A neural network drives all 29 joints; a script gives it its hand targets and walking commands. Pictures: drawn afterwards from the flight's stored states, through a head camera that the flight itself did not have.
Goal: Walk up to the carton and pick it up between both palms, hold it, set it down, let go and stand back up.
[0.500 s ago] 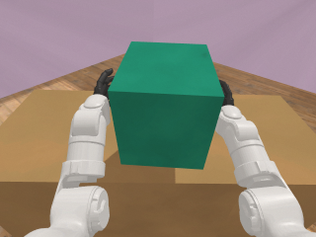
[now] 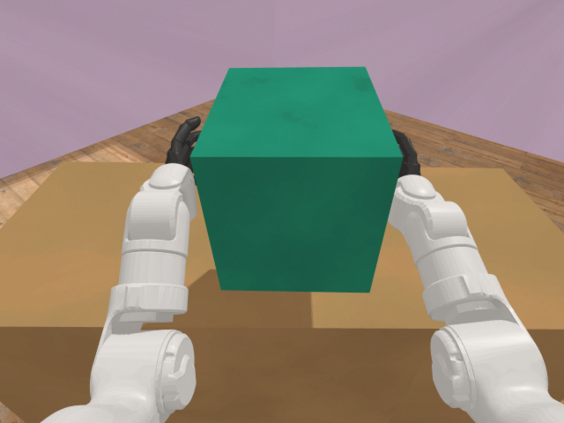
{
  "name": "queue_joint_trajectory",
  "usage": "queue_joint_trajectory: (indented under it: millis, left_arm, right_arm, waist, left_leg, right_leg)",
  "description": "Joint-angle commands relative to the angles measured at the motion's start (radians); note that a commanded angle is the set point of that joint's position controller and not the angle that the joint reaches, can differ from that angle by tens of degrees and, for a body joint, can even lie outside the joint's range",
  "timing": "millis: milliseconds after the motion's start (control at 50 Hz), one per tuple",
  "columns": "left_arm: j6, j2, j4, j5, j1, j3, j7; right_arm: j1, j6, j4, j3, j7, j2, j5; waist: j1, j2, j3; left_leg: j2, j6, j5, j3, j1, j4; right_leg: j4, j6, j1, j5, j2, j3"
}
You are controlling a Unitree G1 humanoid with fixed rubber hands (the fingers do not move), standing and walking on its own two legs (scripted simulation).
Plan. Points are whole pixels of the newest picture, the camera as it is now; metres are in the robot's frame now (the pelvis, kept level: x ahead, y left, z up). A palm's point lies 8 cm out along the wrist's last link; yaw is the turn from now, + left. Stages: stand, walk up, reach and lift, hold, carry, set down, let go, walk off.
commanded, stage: hold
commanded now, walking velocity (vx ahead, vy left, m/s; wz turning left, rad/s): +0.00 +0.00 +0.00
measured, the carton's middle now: (295, 174) +0.43 -0.03 +0.20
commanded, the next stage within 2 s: none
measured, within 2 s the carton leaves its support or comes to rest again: neither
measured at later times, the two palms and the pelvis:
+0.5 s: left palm (167, 173) +0.37 +0.14 +0.24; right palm (405, 182) +0.36 -0.17 +0.23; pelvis -0.01 +0.00 +0.00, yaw +0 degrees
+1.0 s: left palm (172, 171) +0.38 +0.14 +0.24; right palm (405, 176) +0.37 -0.17 +0.23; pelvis +0.00 +0.00 +0.00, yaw +0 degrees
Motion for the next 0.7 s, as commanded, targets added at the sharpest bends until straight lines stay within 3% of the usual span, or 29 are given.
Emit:
queue_joint_trajectory:
  millis: [0, 20, 80, 240, 280, 400, 520, 580, 680]
  left_arm:
    - [-0.032, -0.650, -0.190, -0.061, -0.806, -0.411, -0.099]
    - [-0.025, -0.648, -0.193, -0.059, -0.806, -0.409, -0.105]
    - [-0.012, -0.644, -0.219, -0.069, -0.796, -0.414, -0.112]
    - [0.008, -0.667, -0.275, -0.095, -0.846, -0.455, -0.111]
    - [0.012, -0.666, -0.255, -0.095, -0.845, -0.453, -0.108]
    - [0.025, -0.653, -0.167, -0.057, -0.869, -0.399, -0.121]
    - [0.016, -0.674, -0.162, -0.079, -0.922, -0.425, -0.115]
    - [0.008, -0.666, -0.140, -0.081, -0.940, -0.415, -0.114]
    - [-0.001, -0.673, -0.165, -0.092, -0.945, -0.437, -0.108]
  right_arm:
    - [-1.105, -0.060, -0.578, 0.451, 0.143, 0.719, 0.305]
    - [-1.089, -0.052, -0.570, 0.443, 0.139, 0.711, 0.302]
    - [-1.109, -0.040, -0.632, 0.460, 0.134, 0.718, 0.311]
    - [-1.132, -0.009, -0.681, 0.471, 0.127, 0.721, 0.342]
    - [-1.153, -0.008, -0.687, 0.461, 0.130, 0.718, 0.335]
    - [-1.150, 0.005, -0.558, 0.377, 0.149, 0.690, 0.294]
    - [-1.171, -0.004, -0.529, 0.345, 0.166, 0.689, 0.277]
    - [-1.192, -0.009, -0.518, 0.337, 0.171, 0.696, 0.268]
    - [-1.182, -0.013, -0.519, 0.349, 0.171, 0.708, 0.275]
  waist:
    - [0.134, 0.039, -0.563]
    - [0.121, 0.038, -0.547]
    - [0.127, 0.022, -0.584]
    - [0.115, 0.069, -0.628]
    - [0.122, 0.068, -0.610]
    - [0.113, 0.068, -0.494]
    - [0.101, 0.079, -0.501]
    - [0.109, 0.067, -0.501]
    - [0.104, 0.068, -0.534]
  left_leg:
    - [-0.067, 0.011, 0.373, -0.032, 0.287, 0.038]
    - [-0.064, 0.010, 0.363, -0.036, 0.286, 0.032]
    - [-0.067, 0.014, 0.367, -0.029, 0.289, 0.032]
    - [-0.064, -0.003, 0.384, -0.041, 0.307, 0.043]
    - [-0.063, 0.000, 0.336, -0.041, 0.285, 0.028]
    - [-0.053, 0.006, 0.169, -0.033, 0.210, -0.028]
    - [-0.043, 0.000, 0.109, -0.038, 0.184, -0.042]
    - [-0.043, 0.009, 0.060, -0.036, 0.160, -0.055]
    - [-0.047, 0.002, 0.113, -0.037, 0.187, -0.038]
  right_leg:
    - [-0.053, 0.050, 0.216, 0.257, 0.109, 0.000]
    - [-0.054, 0.049, 0.211, 0.249, 0.109, -0.001]
    - [-0.051, 0.051, 0.228, 0.259, 0.112, -0.001]
    - [-0.043, 0.040, 0.213, 0.242, 0.118, 0.002]
    - [-0.046, 0.037, 0.189, 0.197, 0.115, 0.000]
    - [-0.061, 0.024, 0.156, 0.049, 0.109, -0.004]
    - [-0.056, 0.019, 0.150, 0.010, 0.111, -0.009]
    - [-0.060, 0.022, 0.141, -0.019, 0.107, -0.008]
    - [-0.054, 0.023, 0.146, 0.020, 0.111, -0.010]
